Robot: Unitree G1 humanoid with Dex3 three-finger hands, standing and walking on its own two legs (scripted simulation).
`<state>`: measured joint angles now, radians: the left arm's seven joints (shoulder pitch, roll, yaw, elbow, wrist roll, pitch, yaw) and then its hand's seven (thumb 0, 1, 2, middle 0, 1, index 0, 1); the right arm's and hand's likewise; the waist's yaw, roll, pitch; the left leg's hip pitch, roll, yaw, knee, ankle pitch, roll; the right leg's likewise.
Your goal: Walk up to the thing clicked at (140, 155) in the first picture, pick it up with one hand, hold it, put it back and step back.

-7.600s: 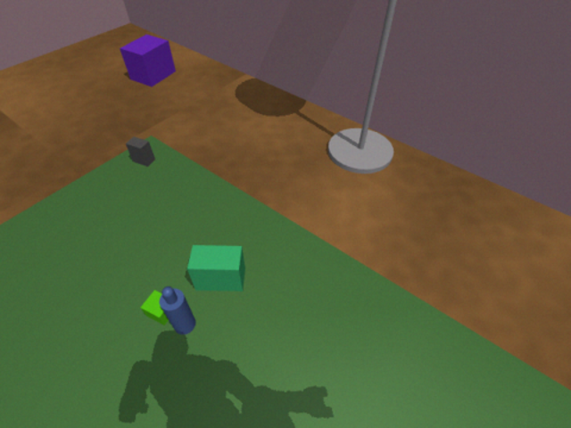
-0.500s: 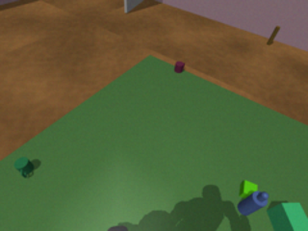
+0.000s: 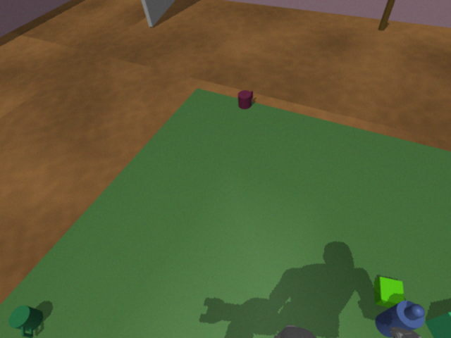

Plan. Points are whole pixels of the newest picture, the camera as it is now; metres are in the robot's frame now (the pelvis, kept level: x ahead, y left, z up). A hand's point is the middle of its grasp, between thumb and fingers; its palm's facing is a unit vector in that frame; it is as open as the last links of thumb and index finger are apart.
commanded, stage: walk up
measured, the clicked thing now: out of the picture +0.86 -1.33 -0.69
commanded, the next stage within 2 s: none
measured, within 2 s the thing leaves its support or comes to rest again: neither
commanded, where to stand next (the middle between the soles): +0.17 +0.04 m, yaw -20 degrees
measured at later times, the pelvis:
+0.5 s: pelvis +0.12 +0.06 +0.00, yaw -13 degrees
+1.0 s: pelvis +0.11 +0.07 +0.00, yaw -21 degrees
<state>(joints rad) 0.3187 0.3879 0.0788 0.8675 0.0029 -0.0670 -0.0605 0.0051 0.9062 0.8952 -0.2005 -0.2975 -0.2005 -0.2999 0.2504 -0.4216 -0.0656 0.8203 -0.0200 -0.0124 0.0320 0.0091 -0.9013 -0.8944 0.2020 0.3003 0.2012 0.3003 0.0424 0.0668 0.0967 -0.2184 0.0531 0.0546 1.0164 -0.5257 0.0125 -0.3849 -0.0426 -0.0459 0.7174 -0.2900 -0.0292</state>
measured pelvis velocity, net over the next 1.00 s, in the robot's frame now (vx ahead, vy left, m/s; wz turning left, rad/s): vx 0.11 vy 0.07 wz -0.36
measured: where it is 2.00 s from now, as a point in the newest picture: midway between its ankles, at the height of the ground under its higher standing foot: outside the picture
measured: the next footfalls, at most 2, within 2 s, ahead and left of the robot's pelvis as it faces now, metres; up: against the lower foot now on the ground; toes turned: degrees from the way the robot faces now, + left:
left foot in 0.34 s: +0.27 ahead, +0.16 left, +0.00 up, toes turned -7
right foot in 0.68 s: +0.13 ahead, -0.07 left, +0.00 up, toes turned -20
